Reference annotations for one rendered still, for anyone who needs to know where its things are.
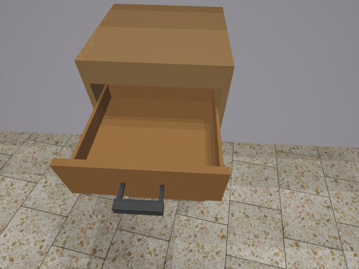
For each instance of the drawer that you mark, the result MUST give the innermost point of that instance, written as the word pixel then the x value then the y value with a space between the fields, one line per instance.
pixel 147 136

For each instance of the handle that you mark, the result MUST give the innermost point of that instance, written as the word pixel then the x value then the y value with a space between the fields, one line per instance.
pixel 138 207

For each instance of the cabinet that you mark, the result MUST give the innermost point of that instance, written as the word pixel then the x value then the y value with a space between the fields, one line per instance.
pixel 159 45

